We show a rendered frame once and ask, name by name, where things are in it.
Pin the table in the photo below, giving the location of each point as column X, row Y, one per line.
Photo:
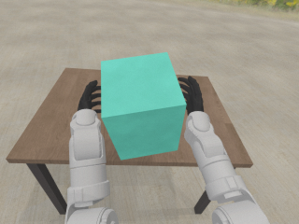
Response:
column 46, row 138

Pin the robot right forearm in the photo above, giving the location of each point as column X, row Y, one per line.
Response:
column 222, row 182

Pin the left robot hand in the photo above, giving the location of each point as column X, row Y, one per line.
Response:
column 85, row 101

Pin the left robot upper arm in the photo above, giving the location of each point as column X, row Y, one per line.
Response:
column 99, row 215

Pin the right robot hand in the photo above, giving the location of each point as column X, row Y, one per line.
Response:
column 193, row 96

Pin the carton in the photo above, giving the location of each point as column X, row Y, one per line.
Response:
column 142, row 105

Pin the right robot upper arm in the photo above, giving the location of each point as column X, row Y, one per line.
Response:
column 243, row 212

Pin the robot left forearm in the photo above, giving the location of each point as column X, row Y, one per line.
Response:
column 87, row 155

